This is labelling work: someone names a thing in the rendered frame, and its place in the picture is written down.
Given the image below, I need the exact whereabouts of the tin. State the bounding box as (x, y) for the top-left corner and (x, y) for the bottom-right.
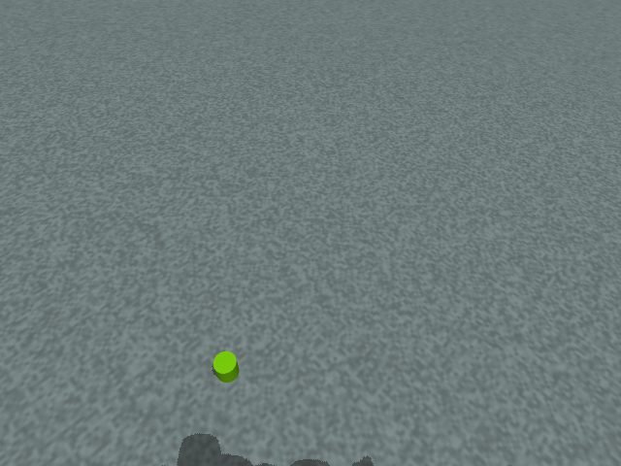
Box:
(213, 351), (239, 383)

